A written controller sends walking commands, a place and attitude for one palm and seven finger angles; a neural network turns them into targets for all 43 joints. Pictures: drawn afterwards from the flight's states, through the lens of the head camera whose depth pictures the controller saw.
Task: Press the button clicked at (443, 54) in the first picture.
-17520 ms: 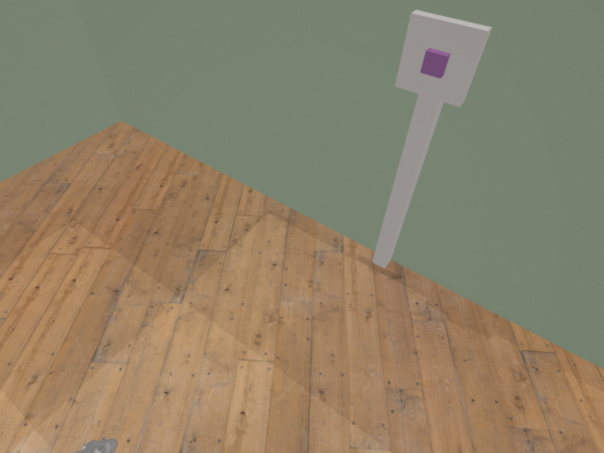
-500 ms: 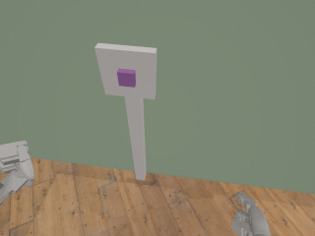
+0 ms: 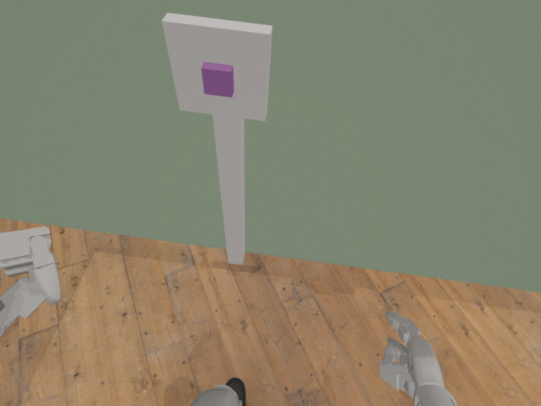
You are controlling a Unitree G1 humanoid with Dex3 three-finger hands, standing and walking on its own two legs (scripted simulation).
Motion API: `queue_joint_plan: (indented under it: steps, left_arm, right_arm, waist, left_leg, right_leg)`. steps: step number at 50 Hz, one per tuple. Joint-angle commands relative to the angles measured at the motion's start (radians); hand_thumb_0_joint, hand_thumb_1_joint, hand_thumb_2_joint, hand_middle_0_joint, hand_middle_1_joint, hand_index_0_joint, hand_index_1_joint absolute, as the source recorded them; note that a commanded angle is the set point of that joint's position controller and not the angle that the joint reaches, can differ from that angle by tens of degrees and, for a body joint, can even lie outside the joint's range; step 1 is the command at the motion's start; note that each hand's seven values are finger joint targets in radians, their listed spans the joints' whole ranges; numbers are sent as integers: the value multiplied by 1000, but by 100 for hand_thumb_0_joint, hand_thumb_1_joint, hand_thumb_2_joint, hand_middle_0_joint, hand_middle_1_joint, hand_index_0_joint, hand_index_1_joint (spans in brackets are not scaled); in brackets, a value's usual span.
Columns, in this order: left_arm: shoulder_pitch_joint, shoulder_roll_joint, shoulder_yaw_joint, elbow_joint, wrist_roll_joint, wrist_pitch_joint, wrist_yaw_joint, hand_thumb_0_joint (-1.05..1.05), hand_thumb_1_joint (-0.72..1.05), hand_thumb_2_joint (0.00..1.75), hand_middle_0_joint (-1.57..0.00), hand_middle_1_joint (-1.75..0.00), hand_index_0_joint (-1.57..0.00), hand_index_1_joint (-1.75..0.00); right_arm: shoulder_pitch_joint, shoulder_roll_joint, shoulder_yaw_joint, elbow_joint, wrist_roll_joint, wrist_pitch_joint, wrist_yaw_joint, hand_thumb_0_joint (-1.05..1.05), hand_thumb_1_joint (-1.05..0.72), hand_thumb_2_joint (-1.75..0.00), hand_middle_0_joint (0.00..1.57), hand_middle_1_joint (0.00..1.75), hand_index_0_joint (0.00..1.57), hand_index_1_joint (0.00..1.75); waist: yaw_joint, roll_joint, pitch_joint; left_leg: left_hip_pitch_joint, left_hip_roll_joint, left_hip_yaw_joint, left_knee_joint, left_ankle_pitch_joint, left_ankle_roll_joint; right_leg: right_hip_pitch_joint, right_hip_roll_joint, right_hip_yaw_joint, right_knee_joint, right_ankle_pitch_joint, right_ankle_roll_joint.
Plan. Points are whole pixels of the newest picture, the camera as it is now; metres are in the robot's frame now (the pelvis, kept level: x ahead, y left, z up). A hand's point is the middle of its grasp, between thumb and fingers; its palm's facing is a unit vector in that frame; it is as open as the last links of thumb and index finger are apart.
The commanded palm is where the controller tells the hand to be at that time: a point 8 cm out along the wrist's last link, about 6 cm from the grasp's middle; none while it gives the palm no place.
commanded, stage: step back with the hand held close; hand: left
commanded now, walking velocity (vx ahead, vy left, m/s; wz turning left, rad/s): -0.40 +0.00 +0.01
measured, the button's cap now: (218, 79) +0.63 +0.15 +0.11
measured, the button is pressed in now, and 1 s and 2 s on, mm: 0 0 0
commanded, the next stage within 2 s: stop stepping back and stand still in 0.18 s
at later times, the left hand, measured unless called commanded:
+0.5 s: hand out of the picture +0.05 +0.23 +0.18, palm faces +0.38 -0.79 -0.48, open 3.1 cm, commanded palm +0.00 +0.27 +0.19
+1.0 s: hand out of the picture -0.01 +0.24 +0.17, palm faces +0.46 -0.79 -0.40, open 3.1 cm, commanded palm -0.06 +0.28 +0.19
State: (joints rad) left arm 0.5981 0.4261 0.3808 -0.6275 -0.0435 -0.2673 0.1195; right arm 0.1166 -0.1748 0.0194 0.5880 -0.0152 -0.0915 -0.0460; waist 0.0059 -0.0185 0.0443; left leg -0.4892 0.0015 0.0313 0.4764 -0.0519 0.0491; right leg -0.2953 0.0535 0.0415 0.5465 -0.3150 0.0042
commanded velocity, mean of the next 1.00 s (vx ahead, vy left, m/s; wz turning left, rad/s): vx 0.03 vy -0.01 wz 0.00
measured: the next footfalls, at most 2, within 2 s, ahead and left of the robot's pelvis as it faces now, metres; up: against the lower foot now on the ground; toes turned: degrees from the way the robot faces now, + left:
left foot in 0.28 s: -0.03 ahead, +0.12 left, +0.00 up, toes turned +3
right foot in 0.46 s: -0.10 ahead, -0.12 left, +0.00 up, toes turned +9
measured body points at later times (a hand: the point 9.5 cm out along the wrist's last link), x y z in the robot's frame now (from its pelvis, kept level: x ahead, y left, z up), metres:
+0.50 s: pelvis -0.12 -0.01 +0.00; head -0.12 +0.01 +0.45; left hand +0.02 +0.27 +0.21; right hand +0.05 -0.22 -0.07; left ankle -0.07 +0.12 -0.73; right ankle -0.10 -0.11 -0.73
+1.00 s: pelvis -0.17 -0.01 +0.00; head -0.20 +0.00 +0.45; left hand -0.04 +0.28 +0.19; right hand -0.03 -0.25 -0.09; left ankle -0.16 +0.11 -0.70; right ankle -0.14 -0.11 -0.73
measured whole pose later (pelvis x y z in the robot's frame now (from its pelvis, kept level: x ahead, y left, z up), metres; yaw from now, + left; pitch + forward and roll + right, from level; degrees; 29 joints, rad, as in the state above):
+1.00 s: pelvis -0.17 -0.01 +0.00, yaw +3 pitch -1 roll -1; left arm 0.60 0.36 0.35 -0.52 -0.01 -0.23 0.15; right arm 0.28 -0.21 0.00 0.68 -0.01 -0.08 -0.06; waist 0.00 -0.01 -0.05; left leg -0.42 0.02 0.01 0.86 -0.38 0.02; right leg -0.28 0.01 -0.08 0.55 -0.25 -0.04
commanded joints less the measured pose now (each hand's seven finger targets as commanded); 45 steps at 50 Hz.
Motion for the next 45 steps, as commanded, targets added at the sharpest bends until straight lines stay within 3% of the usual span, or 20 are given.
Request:
queue_joint_plan:
  steps: [1, 4, 7, 11, 15, 17, 21, 22, 25, 27, 30, 31, 32, 33, 35, 37, 40, 42, 44, 45]
  left_arm:
    - [127, 163, 171, -241, -33, -40, 18, 0, 90, 90, -130, -150, -130, -150]
    - [50, 197, 199, -197, -32, -26, 42, 0, 90, 90, -130, -150, -130, -150]
    - [-2, 115, 114, -90, 4, 4, 49, 0, 90, 90, -130, -150, -130, -150]
    - [-51, 114, 74, -115, 28, 2, 52, 0, 90, 90, -130, -150, -130, -150]
    - [56, 149, 126, -181, 24, -27, 43, 0, 90, 90, -130, -150, -130, -150]
    - [47, 165, 151, -289, 9, -36, 37, 0, 90, 90, -130, -150, -130, -150]
    - [96, 116, 128, -220, 7, -16, 52, 0, 90, 90, -130, -150, -130, -150]
    - [58, 117, 118, -183, 11, -7, 51, 0, 90, 90, -130, -150, -130, -150]
    - [-44, 116, 105, -74, 10, 14, 60, 0, 90, 90, -130, -150, -130, -150]
    - [-81, 103, 80, -56, 14, 22, 66, 0, 90, 90, -130, -150, -130, -150]
    - [-113, 93, 55, -88, 29, 21, 69, 0, 90, 90, -130, -150, -130, -150]
    - [-105, 81, 47, -105, 28, 16, 70, 0, 90, 90, -130, -150, -130, -150]
    - [-117, 81, 46, -160, 26, 0, 73, 0, 90, 90, -130, -150, -130, -150]
    - [-123, 99, 55, -203, 38, -5, 72, 0, 90, 90, -130, -150, -130, -150]
    - [-92, 115, 88, -170, 41, -4, 69, 0, 90, 90, -130, -150, -130, -150]
    - [-44, 106, 79, -125, 44, -2, 66, 0, 90, 90, -130, -150, -130, -150]
    - [-15, 104, 75, -113, 38, 2, 63, 0, 90, 90, -130, -150, -130, -150]
    - [-7, 106, 74, -85, 43, 5, 55, 0, 90, 90, -130, -150, -130, -150]
    - [-35, 146, 128, -67, 22, 2, 54, 0, 90, 90, -130, -150, -130, -150]
    - [-110, 151, 126, -113, 22, -15, 58, 0, 90, 90, -130, -150, -130, -150]
  right_arm:
    - [-54, -162, -74, -182, 9, -33, -7, 0, -90, -90, 20, 30, 20, 30]
    - [-44, -151, -100, -158, 22, 4, -15, 0, -90, -90, 20, 30, 20, 30]
    - [-53, -90, -57, -152, 4, 28, -32, 0, -90, -90, 20, 30, 20, 30]
    - [-36, -131, -56, -140, 4, 18, -64, 0, -90, -90, 20, 30, 20, 30]
    - [23, -150, -100, -178, 18, -14, -38, 0, -90, -90, 20, 30, 20, 30]
    - [8, -146, -80, -182, -10, -51, -26, 0, -90, -90, 20, 30, 20, 30]
    - [32, -152, -63, -159, 21, -81, -17, 0, -90, -90, 20, 30, 20, 30]
    - [14, -148, -60, -160, 20, -73, -18, 0, -90, -90, 20, 30, 20, 30]
    - [23, -150, -74, -118, 11, -43, -37, 0, -90, -90, 20, 30, 20, 30]
    - [23, -151, -68, -113, 5, -36, -46, 0, -90, -90, 20, 30, 20, 30]
    - [7, -146, -46, -113, -7, -44, -61, 0, -90, -90, 20, 30, 20, 30]
    - [24, -154, -45, -114, -5, -54, -63, 0, -90, -90, 20, 30, 20, 30]
    - [28, -180, -53, -131, -6, -68, -62, 0, -90, -90, 20, 30, 20, 30]
    - [40, -173, -57, -131, -5, -78, -53, 0, -90, -90, 20, 30, 20, 30]
    - [24, -132, -47, -125, -4, -92, -38, 0, -90, -90, 20, 30, 20, 30]
    - [9, -137, -44, -108, 4, -104, -27, 0, -90, -90, 20, 30, 20, 30]
    - [15, -151, -45, -111, 1, -90, -32, 0, -90, -90, 20, 30, 20, 30]
    - [16, -153, -56, -118, -1, -68, -34, 0, -90, -90, 20, 30, 20, 30]
    - [33, -155, -68, -121, -5, -51, -28, 0, -90, -90, 20, 30, 20, 30]
    - [40, -145, -68, -107, 0, -63, -23, 0, -90, -90, 20, 30, 20, 30]
  waist:
    - [16, 135, -297]
    - [9, -183, -157]
    - [-21, -104, -108]
    - [-23, -64, -139]
    - [-1, 162, -338]
    - [-4, 311, -277]
    - [-10, 165, -177]
    - [-22, 78, -109]
    - [-27, -165, -70]
    - [-35, -179, -76]
    - [-39, -46, -58]
    - [-41, 49, -53]
    - [-40, 236, -53]
    - [-32, 279, -104]
    - [-34, 267, -18]
    - [-13, 167, 27]
    - [-9, 220, -16]
    - [-5, 90, -31]
    - [-8, -155, -38]
    - [-19, -140, -112]
  left_leg:
    - [134, 175, -160, -92, -54, 21]
    - [129, -47, -77, 547, -370, -85]
    - [5, 16, -81, 549, -367, -76]
    - [131, -2, -26, 36, -244, -54]
    - [371, 242, -162, -44, 485, 50]
    - [198, 299, -272, -146, 266, 107]
    - [66, 186, -140, -80, -191, 29]
    - [2, 106, -96, -55, -404, -11]
    - [157, -11, -51, 394, -368, -60]
    - [152, 9, -52, 458, -362, -36]
    - [259, 28, -14, 85, -380, -6]
    - [252, 47, -70, -85, -447, 15]
    - [271, 179, -311, -208, -517, 72]
    - [282, 270, -431, -240, -464, 126]
    - [134, 318, -569, -353, -699, 181]
    - [48, 271, -381, -310, -599, 140]
    - [-64, 185, -207, -248, -601, 58]
    - [-125, 87, -91, -10, -529, 9]
    - [-166, -8, -21, 472, -392, -30]
    - [-144, 4, -46, 567, -381, -39]
  right_leg:
    - [112, -49, 5, -55, 75, -11]
    - [-305, -429, 414, -389, -57, -206]
    - [-116, -321, 166, -221, 486, -160]
    - [43, -235, 100, -90, 711, -82]
    - [-22, -47, -17, 142, 124, 27]
    - [-43, -39, -16, 336, -163, 22]
    - [139, -55, -53, -35, -15, 18]
    - [138, -86, 5, -163, -39, -9]
    - [-230, -337, 368, -424, -526, -159]
    - [-229, -334, 286, -369, -464, -159]
    - [-222, -245, 120, -224, -424, -112]
    - [-167, -183, 67, -86, -344, -87]
    - [-188, -72, -8, 132, -207, -39]
    - [-196, -11, -97, 331, -156, 2]
    - [-269, -54, -7, 544, -158, -4]
    - [-162, -84, -41, 396, -122, -7]
    - [150, -31, -160, 62, -120, -14]
    - [255, -86, -38, -152, -148, -57]
    - [136, -413, 455, -388, -216, -205]
    - [152, -425, 454, -364, -186, -217]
